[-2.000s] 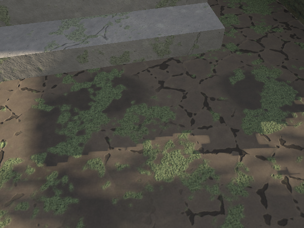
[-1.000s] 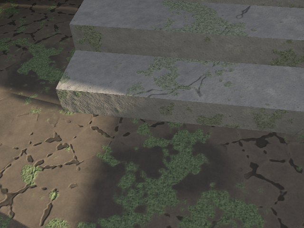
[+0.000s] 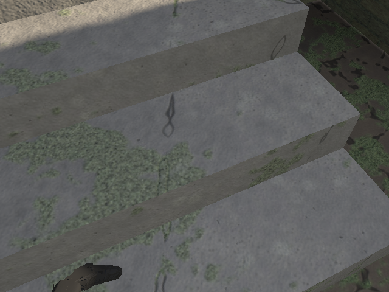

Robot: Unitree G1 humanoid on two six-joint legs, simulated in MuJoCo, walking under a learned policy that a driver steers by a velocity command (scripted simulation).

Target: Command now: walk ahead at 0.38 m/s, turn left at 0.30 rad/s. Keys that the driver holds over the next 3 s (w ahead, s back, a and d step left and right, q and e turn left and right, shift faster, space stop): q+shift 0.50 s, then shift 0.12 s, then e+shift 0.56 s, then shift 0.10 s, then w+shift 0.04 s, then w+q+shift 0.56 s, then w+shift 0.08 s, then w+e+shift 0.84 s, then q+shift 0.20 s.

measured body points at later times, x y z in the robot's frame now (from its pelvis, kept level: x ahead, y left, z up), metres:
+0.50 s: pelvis +0.14 +0.10 +0.03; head +0.19 +0.11 +0.48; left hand +0.07 +0.38 -0.09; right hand +0.47 +0.03 -0.01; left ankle +0.22 +0.24 -0.55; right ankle +0.13 -0.07 -0.72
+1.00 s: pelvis +0.23 +0.18 +0.19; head +0.25 +0.21 +0.64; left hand +0.25 +0.46 +0.06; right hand +0.46 +0.02 +0.10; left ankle +0.22 +0.25 -0.55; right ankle +0.32 +0.08 -0.43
